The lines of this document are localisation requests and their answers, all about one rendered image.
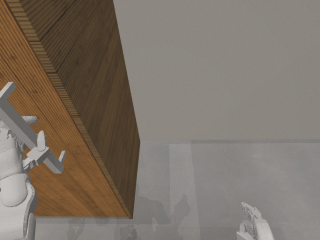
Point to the left robot hand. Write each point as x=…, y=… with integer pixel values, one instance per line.
x=11, y=148

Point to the robot left forearm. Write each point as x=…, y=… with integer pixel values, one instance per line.
x=18, y=201

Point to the right robot hand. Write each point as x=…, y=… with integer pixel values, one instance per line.
x=259, y=230

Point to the handle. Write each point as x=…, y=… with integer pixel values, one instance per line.
x=13, y=120

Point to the wardrobe door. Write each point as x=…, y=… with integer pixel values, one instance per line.
x=82, y=189

